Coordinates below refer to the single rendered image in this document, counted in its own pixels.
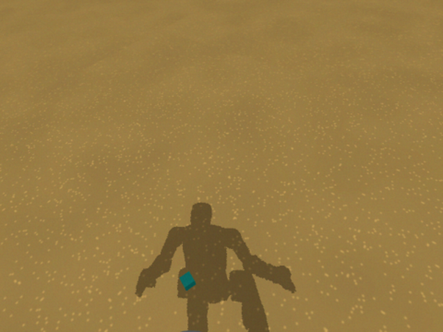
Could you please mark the cube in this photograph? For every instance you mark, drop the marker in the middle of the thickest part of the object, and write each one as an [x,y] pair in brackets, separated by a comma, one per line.
[187,281]

